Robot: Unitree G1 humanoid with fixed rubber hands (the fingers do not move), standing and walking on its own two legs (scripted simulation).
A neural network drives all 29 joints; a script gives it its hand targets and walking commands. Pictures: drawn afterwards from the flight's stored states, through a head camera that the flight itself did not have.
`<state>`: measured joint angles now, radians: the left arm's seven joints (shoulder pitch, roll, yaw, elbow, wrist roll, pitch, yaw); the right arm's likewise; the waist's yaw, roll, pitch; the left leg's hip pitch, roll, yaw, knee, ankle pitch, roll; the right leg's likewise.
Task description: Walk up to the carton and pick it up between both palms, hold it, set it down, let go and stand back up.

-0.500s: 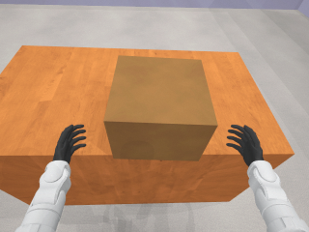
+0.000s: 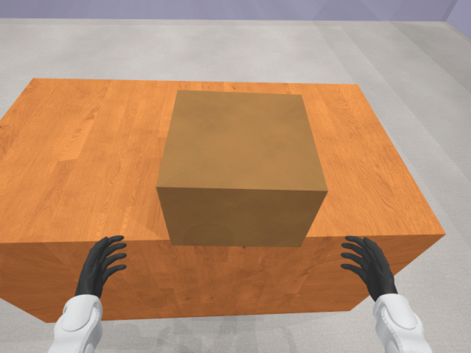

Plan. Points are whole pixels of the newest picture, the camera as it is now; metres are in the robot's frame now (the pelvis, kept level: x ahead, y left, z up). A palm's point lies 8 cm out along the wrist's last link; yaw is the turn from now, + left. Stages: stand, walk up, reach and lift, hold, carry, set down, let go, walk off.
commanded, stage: set down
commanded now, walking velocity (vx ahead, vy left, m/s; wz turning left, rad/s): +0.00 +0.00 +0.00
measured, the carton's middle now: (238, 167) +0.49 -0.01 -0.01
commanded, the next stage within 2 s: let go in 0.88 s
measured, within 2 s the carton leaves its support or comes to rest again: neither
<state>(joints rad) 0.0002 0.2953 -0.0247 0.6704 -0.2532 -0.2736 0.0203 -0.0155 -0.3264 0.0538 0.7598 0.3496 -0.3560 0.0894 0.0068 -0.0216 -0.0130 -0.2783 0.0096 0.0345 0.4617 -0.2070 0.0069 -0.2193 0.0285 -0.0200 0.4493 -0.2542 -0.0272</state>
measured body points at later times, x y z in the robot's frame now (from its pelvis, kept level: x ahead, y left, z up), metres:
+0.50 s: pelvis +0.02 +0.00 +0.00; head +0.02 +0.01 +0.45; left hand +0.22 +0.23 -0.07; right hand +0.21 -0.23 -0.05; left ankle +0.02 +0.11 -0.74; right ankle -0.01 -0.10 -0.74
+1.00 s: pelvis +0.02 +0.00 +0.01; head +0.02 +0.01 +0.45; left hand +0.19 +0.22 -0.09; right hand +0.18 -0.23 -0.08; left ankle +0.02 +0.11 -0.74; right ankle -0.01 -0.10 -0.74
